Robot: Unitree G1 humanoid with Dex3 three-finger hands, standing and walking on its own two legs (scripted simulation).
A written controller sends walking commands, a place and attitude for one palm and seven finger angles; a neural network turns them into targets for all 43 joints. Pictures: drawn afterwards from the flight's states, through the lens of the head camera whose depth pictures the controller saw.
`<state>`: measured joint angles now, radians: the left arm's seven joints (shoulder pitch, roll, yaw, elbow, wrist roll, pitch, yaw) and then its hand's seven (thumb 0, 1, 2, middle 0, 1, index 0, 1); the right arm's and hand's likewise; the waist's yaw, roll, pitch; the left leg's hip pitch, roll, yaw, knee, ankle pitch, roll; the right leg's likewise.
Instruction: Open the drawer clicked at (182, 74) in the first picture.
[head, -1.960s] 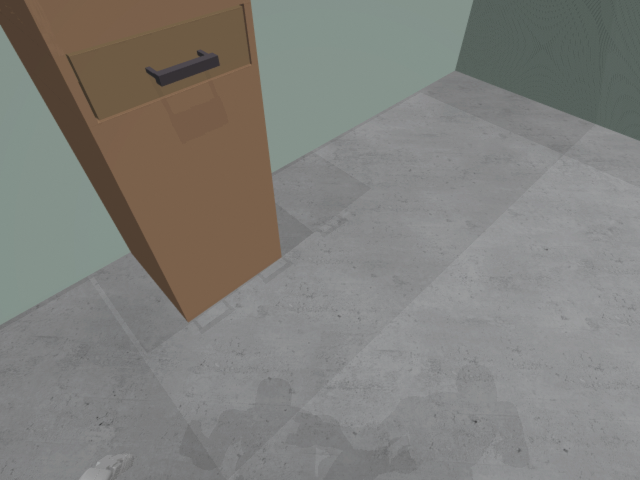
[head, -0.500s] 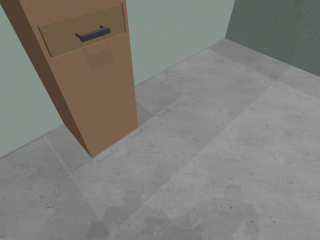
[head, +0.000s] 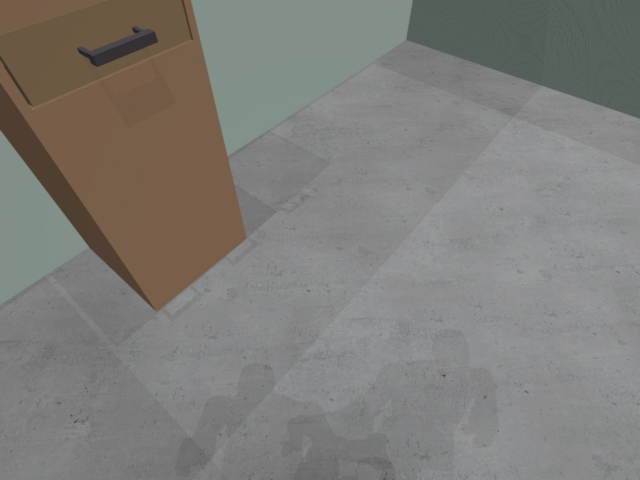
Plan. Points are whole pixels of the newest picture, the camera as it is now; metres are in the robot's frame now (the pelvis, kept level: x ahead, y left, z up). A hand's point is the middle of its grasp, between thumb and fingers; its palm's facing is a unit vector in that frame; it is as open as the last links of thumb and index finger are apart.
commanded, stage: walk to a spot facing it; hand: left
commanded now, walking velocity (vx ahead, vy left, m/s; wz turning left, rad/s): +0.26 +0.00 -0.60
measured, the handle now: (117, 43) +0.85 +0.50 +0.11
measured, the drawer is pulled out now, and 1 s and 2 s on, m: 0.00 0.00 0.00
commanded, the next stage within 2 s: none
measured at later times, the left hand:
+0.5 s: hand out of the picture +0.08 +0.19 -0.15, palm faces -0.11 -0.97 -0.20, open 7.4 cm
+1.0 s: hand (268, 289) +0.45 +0.15 -0.16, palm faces -0.51 -0.84 -0.16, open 7.4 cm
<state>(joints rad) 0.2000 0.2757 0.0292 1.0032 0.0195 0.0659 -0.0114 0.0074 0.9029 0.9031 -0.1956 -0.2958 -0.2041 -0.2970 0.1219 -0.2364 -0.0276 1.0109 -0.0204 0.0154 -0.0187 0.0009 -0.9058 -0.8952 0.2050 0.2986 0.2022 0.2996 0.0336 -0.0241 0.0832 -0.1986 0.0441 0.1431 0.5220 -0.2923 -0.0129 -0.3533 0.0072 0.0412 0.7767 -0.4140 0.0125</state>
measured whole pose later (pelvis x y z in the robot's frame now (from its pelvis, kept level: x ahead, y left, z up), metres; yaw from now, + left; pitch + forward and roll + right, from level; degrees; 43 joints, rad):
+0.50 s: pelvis +0.08 +0.00 +0.01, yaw -13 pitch +2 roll -1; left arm 0.43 0.18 0.05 1.01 0.03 -0.03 -0.01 0.01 0.90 0.90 -0.20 -0.30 -0.21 -0.30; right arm 0.14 -0.24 -0.07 0.95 -0.03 0.00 0.01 0.01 -0.91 -0.90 0.20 0.30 0.20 0.30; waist 0.07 0.00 0.00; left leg -0.50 0.07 0.01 0.83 -0.29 -0.07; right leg -0.12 0.07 0.16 0.36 -0.26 -0.03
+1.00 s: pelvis +0.27 +0.03 +0.01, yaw -33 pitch +0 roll -2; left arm 0.16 0.23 0.10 0.95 0.04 0.05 -0.04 0.01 0.91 0.90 -0.19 -0.29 -0.20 -0.30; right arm 0.49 -0.14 -0.03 1.08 -0.02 -0.08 -0.05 0.00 -0.92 -0.90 0.20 0.30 0.20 0.30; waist -0.02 -0.04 0.04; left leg 0.03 0.03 0.33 0.34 -0.38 0.04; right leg -0.68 -0.05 -0.05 1.14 -0.12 0.01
